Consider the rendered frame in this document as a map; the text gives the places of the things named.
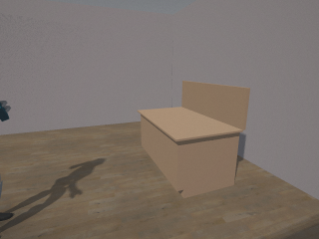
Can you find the table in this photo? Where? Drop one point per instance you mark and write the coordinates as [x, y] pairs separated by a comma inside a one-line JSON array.
[[195, 146]]

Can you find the left robot hand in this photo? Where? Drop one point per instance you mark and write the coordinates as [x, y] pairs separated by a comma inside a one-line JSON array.
[[3, 104]]

